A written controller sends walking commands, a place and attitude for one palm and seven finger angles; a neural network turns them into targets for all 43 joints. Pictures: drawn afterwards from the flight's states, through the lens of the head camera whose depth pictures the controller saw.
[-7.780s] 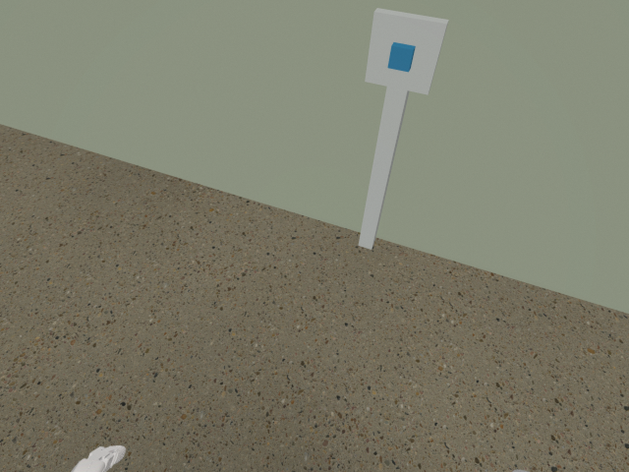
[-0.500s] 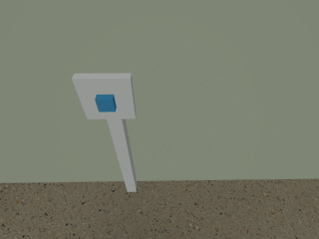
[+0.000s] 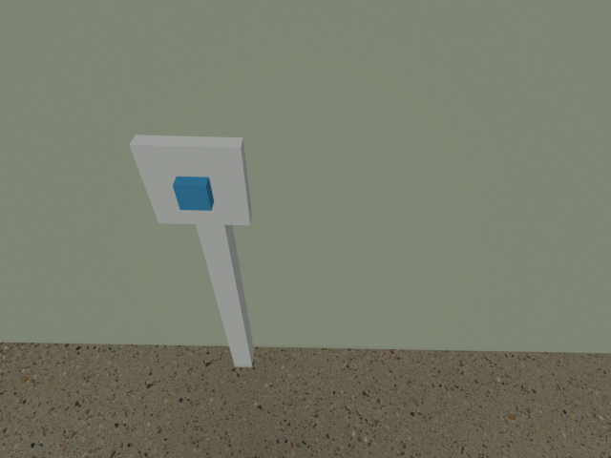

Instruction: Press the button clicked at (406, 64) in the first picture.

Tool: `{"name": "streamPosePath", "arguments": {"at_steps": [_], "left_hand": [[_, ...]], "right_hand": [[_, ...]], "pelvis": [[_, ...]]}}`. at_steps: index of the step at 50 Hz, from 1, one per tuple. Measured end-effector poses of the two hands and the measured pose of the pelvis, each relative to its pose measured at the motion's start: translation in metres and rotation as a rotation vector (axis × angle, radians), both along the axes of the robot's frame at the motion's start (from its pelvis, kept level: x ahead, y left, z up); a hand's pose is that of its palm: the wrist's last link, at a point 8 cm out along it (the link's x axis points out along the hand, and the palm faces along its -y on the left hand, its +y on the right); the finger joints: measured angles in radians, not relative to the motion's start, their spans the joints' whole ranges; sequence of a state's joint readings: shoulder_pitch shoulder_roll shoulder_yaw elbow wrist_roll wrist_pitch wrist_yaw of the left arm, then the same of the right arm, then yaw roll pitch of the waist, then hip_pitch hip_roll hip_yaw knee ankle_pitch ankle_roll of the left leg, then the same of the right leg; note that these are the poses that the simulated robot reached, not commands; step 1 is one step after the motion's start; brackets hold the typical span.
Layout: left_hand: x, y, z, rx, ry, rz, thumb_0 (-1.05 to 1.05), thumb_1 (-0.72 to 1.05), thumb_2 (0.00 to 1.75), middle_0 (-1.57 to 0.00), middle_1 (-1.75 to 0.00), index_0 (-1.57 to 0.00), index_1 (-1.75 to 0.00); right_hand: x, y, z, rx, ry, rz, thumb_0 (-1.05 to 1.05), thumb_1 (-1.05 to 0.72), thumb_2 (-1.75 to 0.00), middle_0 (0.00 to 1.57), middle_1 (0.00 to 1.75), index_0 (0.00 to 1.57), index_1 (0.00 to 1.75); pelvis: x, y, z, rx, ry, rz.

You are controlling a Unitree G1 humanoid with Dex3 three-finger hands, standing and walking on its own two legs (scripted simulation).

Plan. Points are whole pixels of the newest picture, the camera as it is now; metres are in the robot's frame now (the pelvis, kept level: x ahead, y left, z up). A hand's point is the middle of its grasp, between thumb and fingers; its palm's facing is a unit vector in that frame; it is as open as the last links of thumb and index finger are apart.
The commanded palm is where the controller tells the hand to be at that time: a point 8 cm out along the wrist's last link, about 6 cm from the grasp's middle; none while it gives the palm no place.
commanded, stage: look again from close up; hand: left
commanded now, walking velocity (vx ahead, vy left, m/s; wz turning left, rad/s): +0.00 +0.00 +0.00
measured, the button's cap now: (194, 192) +0.53 +0.23 +0.05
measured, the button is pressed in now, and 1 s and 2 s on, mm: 0 0 0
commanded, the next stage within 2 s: shuffle to correct the standing spot in 0.56 s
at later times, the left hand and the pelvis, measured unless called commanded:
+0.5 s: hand out of the picture +0.02 +0.21 -0.19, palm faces +0.05 -0.98 -0.18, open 7.4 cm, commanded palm none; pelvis +0.00 +0.04 -0.01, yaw +1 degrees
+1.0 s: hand out of the picture -0.06 +0.19 -0.18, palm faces +0.06 -0.99 -0.13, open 7.4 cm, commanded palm none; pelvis +0.00 +0.03 +0.00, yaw +1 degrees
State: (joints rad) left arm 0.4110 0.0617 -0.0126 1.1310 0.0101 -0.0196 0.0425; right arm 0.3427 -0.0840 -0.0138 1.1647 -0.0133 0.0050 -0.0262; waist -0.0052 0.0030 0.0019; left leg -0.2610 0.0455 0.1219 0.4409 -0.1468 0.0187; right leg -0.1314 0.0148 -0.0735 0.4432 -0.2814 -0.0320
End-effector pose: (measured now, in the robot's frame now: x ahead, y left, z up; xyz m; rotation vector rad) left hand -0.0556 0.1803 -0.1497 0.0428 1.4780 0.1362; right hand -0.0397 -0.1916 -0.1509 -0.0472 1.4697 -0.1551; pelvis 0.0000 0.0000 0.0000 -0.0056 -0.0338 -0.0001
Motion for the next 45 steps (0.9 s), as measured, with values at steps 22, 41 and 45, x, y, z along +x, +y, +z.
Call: {"name": "streamPosePath", "arguments": {"at_steps": [22,41,45], "left_hand": [[0.058,0.071,-0.008,0.074,-0.172,-0.036,0.00,0.90,0.90,-0.20,-0.30,-0.20,-0.30],[0.023,0.082,-0.009,0.048,-0.084,-0.046,0.00,0.91,0.90,-0.20,-0.30,-0.20,-0.30],[0.008,0.074,-0.008,0.034,-0.043,-0.032,0.00,0.91,0.90,-0.20,-0.30,-0.20,-0.30]], "right_hand": [[0.061,-0.005,0.011,-0.111,-0.173,0.106,0.02,-0.93,-0.90,0.20,0.30,0.20,0.30],[0.072,0.003,0.020,-0.116,-0.196,0.122,0.01,-0.91,-0.90,0.20,0.30,0.20,0.30],[0.062,0.000,0.017,-0.112,-0.159,0.109,0.01,-0.91,-0.90,0.20,0.30,0.20,0.30]], "pelvis": [[0.000,0.032,-0.008,-0.020,0.007,0.023],[-0.003,0.043,-0.004,-0.013,0.013,0.019],[-0.002,0.039,-0.004,-0.012,0.018,0.021]]}}
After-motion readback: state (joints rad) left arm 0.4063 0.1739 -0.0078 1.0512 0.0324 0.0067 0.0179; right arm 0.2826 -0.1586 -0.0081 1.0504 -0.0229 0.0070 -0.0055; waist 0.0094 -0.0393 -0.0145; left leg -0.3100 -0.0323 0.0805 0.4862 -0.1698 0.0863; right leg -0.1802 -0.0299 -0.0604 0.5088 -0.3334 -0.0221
